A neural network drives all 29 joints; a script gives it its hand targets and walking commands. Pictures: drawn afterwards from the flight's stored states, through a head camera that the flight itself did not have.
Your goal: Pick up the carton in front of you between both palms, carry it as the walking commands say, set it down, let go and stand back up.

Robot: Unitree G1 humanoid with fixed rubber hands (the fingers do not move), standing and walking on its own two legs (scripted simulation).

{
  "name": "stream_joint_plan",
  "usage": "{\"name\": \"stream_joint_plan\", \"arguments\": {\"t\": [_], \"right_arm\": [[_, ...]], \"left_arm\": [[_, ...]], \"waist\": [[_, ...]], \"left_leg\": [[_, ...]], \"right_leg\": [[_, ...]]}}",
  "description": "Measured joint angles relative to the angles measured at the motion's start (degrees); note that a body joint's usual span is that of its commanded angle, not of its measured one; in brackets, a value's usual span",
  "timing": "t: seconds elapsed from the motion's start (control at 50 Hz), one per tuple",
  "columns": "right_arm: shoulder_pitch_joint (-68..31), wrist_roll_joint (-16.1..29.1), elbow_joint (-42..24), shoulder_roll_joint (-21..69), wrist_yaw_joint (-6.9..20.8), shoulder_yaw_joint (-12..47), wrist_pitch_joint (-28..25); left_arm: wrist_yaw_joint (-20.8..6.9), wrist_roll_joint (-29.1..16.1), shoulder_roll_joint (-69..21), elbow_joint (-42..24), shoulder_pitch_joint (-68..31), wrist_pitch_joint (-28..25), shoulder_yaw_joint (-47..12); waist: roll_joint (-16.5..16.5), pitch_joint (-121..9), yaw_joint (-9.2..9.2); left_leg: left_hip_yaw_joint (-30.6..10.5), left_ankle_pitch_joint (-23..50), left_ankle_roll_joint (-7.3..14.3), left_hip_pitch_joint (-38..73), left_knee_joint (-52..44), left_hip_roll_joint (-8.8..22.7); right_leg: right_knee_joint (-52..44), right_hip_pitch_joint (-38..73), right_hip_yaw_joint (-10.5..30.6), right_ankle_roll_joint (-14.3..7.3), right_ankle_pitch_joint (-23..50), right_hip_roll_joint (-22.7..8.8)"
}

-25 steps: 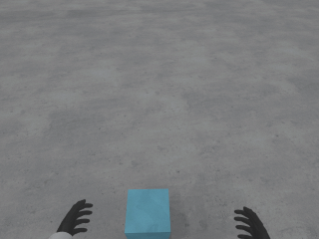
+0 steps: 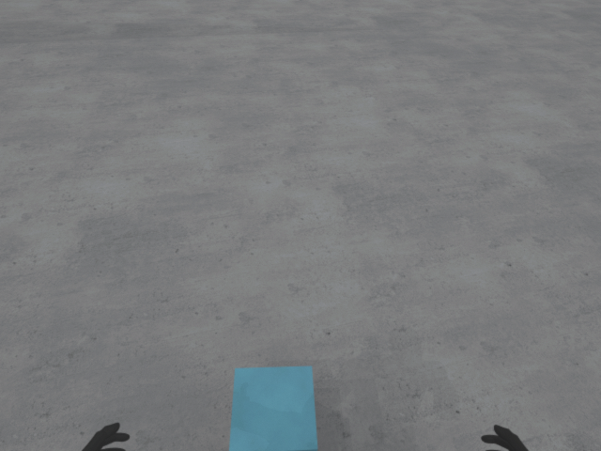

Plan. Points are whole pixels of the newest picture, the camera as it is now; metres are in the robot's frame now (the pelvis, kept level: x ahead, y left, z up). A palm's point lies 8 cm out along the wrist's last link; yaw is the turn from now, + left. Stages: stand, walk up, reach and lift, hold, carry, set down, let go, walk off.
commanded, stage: stand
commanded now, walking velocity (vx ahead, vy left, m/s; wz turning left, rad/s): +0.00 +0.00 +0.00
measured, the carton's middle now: (273, 419) +0.34 +0.06 -0.65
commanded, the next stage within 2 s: none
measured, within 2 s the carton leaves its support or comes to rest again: neither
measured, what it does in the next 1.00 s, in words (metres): stands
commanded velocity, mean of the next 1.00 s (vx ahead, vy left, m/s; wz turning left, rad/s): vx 0.00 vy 0.00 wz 0.00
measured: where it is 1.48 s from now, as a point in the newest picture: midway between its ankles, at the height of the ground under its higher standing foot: outside the picture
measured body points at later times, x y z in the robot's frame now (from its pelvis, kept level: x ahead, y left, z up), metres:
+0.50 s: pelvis -0.01 +0.00 +0.00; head -0.02 +0.02 +0.45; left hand +0.09 +0.31 -0.11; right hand +0.10 -0.31 -0.10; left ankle +0.01 +0.10 -0.74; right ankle -0.07 -0.13 -0.74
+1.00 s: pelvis -0.02 +0.00 +0.01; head -0.02 +0.01 +0.46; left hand +0.07 +0.31 -0.11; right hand +0.08 -0.32 -0.10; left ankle +0.01 +0.11 -0.74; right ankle -0.07 -0.13 -0.74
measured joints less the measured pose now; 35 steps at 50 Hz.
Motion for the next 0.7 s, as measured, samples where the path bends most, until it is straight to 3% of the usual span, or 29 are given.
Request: {"name": "stream_joint_plan", "arguments": {"t": [0.7], "right_arm": [[-1.5,1.0,9.7,-2.7,0.5,0.9,-0.4]], "left_arm": [[-0.5,-0.6,1.7,9.6,-1.6,-0.9,-1.1]], "waist": [[1.0,1.0,-0.16]], "left_leg": [[0.1,4.1,0.1,3.1,-5.3,0.0]], "right_leg": [[-4.4,2.6,0.1,0.2,3.7,-0.3]]}}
